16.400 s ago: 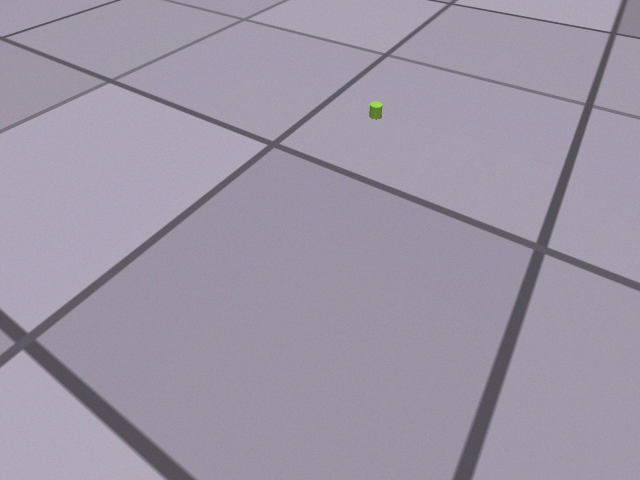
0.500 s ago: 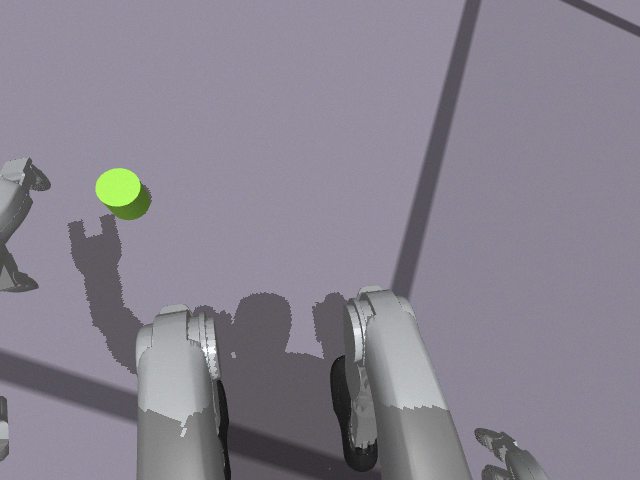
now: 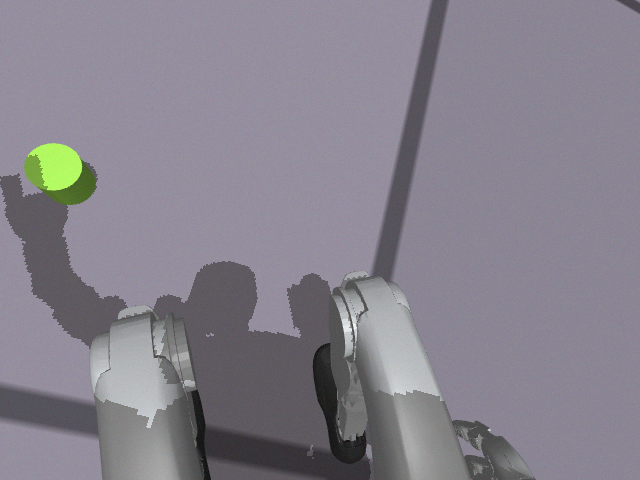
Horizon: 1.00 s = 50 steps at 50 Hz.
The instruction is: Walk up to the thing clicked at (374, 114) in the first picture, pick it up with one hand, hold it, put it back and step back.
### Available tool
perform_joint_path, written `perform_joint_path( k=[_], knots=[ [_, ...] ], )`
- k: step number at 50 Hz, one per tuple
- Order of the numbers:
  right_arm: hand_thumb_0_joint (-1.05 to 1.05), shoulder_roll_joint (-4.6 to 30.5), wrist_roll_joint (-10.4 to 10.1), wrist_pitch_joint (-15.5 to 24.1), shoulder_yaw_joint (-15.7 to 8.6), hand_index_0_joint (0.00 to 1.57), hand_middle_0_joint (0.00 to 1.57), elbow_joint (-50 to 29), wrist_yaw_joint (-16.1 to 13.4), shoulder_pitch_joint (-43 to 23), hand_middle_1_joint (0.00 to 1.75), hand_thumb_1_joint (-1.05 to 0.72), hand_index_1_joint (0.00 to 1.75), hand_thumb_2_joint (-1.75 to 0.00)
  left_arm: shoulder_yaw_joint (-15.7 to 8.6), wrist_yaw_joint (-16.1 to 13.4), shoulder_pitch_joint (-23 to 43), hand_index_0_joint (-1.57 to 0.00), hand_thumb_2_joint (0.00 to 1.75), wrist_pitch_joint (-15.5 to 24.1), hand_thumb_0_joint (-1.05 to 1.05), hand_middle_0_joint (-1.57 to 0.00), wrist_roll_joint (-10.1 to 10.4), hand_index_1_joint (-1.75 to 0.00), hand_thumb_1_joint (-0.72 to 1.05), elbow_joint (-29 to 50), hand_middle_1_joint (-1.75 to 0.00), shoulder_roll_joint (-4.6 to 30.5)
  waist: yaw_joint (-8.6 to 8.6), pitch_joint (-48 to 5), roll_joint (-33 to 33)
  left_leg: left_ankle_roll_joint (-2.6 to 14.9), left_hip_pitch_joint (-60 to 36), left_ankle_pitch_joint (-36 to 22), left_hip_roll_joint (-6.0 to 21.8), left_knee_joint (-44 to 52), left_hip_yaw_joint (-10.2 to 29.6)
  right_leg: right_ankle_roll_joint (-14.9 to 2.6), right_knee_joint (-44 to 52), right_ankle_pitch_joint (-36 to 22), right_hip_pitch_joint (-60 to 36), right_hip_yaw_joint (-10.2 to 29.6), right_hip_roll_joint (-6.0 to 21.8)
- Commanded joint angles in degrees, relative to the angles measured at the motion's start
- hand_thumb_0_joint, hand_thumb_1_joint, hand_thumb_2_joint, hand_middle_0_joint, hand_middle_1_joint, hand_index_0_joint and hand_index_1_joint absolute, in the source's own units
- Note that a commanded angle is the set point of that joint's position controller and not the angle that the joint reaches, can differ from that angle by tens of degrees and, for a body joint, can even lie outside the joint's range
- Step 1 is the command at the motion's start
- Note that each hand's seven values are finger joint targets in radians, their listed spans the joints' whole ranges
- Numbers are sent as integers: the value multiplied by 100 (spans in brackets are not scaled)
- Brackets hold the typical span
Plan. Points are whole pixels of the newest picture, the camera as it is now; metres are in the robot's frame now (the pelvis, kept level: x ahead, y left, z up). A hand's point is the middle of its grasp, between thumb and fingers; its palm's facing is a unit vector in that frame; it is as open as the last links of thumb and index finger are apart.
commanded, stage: rise first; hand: left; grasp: from above
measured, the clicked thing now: (62, 175) +0.55 +0.31 -0.31
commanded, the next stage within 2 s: none
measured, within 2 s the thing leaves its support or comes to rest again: neither
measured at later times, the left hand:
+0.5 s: hand out of the picture +0.47 +0.36 -0.18, palm faces -0.45 -0.08 -0.89, open 14.2 cm
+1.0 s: hand out of the picture +0.48 +0.35 -0.19, palm faces -0.45 -0.08 -0.89, open 14.2 cm
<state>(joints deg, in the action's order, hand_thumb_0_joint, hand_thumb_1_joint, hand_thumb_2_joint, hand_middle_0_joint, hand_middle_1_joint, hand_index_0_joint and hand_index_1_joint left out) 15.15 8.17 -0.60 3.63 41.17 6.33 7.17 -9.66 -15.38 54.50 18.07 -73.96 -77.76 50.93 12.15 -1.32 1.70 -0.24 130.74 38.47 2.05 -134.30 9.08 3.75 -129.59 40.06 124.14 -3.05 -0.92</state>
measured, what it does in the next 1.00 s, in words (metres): stands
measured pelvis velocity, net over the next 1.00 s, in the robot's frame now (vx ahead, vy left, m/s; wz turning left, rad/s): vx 0.00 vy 0.00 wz -0.04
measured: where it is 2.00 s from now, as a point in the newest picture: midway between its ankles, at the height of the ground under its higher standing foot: (268, 440)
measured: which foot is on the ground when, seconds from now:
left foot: down 0.00-1.00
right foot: down 0.00-1.00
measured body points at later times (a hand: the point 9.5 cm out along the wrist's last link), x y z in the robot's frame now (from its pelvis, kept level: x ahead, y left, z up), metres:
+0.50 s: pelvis +0.00 +0.00 -0.02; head +0.26 +0.09 +0.34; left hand +0.49 +0.36 -0.13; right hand +0.05 -0.28 -0.11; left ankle +0.08 +0.13 -0.32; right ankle +0.10 -0.14 -0.32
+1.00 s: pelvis +0.00 +0.00 -0.02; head +0.26 +0.09 +0.33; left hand +0.50 +0.35 -0.14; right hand +0.04 -0.27 -0.11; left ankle +0.08 +0.13 -0.32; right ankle +0.10 -0.14 -0.32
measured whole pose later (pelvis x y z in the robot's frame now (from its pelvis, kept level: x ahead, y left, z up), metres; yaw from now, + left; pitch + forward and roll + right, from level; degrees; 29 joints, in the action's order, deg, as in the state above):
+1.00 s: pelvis +0.00 +0.00 -0.02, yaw -2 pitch +33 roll -11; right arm 16.3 9.1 -1.1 8.8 38.8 7.7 8.2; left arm -8.3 -16.3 60.3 16.3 -74.4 -83.4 56.6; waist 16.4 2.2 2.8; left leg 0.0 134.7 38.5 1.8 -139.4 11.3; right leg 4.1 -133.1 39.5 127.1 -4.4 -1.8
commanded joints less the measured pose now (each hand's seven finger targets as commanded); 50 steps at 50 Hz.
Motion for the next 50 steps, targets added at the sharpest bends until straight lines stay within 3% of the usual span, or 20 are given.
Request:
perform_joint_path(
  k=[1,7,12,16,20,23,35,38,43,46,48,50],
  knots=[
    [0,1491,67,-41,-436,20,20,-8,-30,1289,30,-92,30,-91,-213,-270,1747,-6,102,-81,0,-6,121,-103,-58,855,-103,1746,-3,-3979,-2020,148,-3577,-1205,-24,1334,-479,-529,1235,-1346,-1362,-606,-136],
    [0,1523,91,-79,-378,20,20,-35,-1,1307,30,-91,30,-91,-214,-279,1752,-5,102,-110,0,-5,163,-103,-58,779,-103,1804,52,-3977,-1958,161,-3476,-1389,-7,1197,-457,-516,1163,-1506,-1427,-631,-174],
    [0,1564,100,-86,-356,20,20,-80,7,1271,30,-91,30,-90,-292,-308,1920,-6,100,-120,0,-5,124,-103,-56,767,-104,2033,71,-3916,-2131,142,-3331,-1167,0,1183,-457,-535,1096,-1388,-1370,-655,-186],
    [0,1556,115,-106,-274,20,20,-101,27,1271,30,-91,30,-91,-223,-310,1838,-5,102,-143,0,-5,117,-104,-58,655,-104,1918,111,-3867,-2156,143,-3370,-1262,5,1110,-424,-526,1039,-1442,-1313,-683,-205],
    [0,1608,107,-112,-270,20,20,-125,29,1294,30,-91,30,-90,-279,-338,1937,-6,100,-154,0,-6,139,-104,-56,638,-104,2065,136,-3827,-2144,144,-3222,-1121,-12,1104,-426,-529,1025,-1374,-1316,-690,-196],
    [0,1627,122,-103,-217,20,20,-130,42,1294,30,-91,30,-91,-228,-336,1969,-3,109,-185,0,-6,123,-103,-61,587,-100,2049,205,-3799,-2203,136,-3298,-1185,10,1073,-349,-523,932,-1409,-1213,-733,-196],
    [0,1648,145,-92,-97,20,20,-166,58,1354,30,-91,30,-90,-143,-299,2127,-5,103,-178,0,-6,100,-104,-59,458,-103,2164,344,-3650,-2144,165,-2904,-932,-19,925,-412,-506,980,-1311,-1357,-740,-232],
    [0,1686,114,-102,-75,20,20,-166,57,1339,30,-91,30,-91,-139,-317,2127,-5,104,-200,0,-6,100,-104,-60,475,-104,2171,308,-3680,-2357,118,-3169,-1095,-8,1001,-335,-521,879,-1381,-1192,-776,-216],
    [0,1696,94,-99,-49,20,20,-198,74,1320,30,-91,30,-91,-3,-289,2203,-6,103,-218,0,-6,59,-104,-59,337,-103,2078,450,-3518,-2274,130,-3089,-1096,-8,932,-286,-535,829,-1417,-1033,-800,-217],
    [0,1704,114,-84,-15,20,20,-198,73,1340,30,-91,30,-91,-94,-323,2236,-6,103,-213,0,-7,89,-104,-59,350,-103,2213,404,-3533,-2280,148,-3023,-1069,-16,892,-350,-516,893,-1415,-1173,-777,-225],
    [0,1709,118,-80,3,20,20,-200,83,1363,30,-91,30,-90,-31,-331,2332,-6,102,-204,0,-7,74,-104,-58,284,-103,2175,495,-3517,-2288,143,-2973,-1032,-16,870,-337,-520,856,-1407,-1152,-796,-228],
    [0,1731,120,-78,4,20,20,-193,79,1348,30,-91,30,-90,-41,-331,2311,-6,103,-203,0,-6,76,-104,-59,305,-104,2188,480,-3548,-2352,131,-3061,-1091,-6,886,-317,-513,839,-1421,-1140,-808,-226]
  ],
)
